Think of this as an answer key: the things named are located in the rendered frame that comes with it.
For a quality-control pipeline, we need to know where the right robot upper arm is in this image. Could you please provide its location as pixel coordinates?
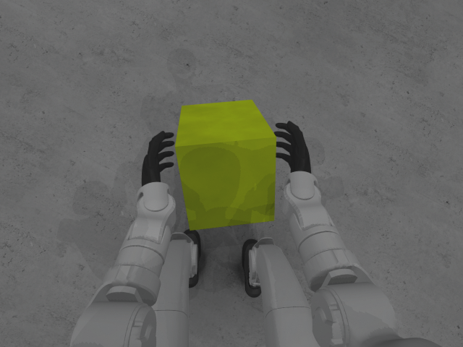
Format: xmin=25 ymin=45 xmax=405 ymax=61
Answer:
xmin=311 ymin=282 xmax=442 ymax=347

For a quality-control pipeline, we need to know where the robot right forearm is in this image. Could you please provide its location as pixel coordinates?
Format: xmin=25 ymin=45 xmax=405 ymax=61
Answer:
xmin=281 ymin=171 xmax=398 ymax=332

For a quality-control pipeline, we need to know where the robot right shin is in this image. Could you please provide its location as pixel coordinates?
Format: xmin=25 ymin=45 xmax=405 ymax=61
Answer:
xmin=249 ymin=238 xmax=283 ymax=286

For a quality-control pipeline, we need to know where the robot left hand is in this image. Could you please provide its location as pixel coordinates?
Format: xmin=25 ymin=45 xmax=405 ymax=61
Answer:
xmin=142 ymin=131 xmax=174 ymax=186

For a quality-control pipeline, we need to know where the robot right foot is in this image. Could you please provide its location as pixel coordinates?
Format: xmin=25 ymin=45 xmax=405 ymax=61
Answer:
xmin=242 ymin=239 xmax=261 ymax=298

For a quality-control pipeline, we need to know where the carton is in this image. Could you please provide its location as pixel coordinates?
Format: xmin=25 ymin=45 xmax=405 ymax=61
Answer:
xmin=175 ymin=100 xmax=276 ymax=231

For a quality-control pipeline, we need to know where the robot right hand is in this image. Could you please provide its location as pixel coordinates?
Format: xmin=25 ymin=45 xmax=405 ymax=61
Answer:
xmin=274 ymin=121 xmax=311 ymax=173

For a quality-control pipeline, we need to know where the robot left forearm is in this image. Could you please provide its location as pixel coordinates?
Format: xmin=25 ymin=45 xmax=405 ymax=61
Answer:
xmin=70 ymin=182 xmax=176 ymax=347

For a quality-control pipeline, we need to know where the left robot upper arm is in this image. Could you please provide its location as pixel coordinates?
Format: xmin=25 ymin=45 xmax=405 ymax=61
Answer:
xmin=72 ymin=301 xmax=156 ymax=347

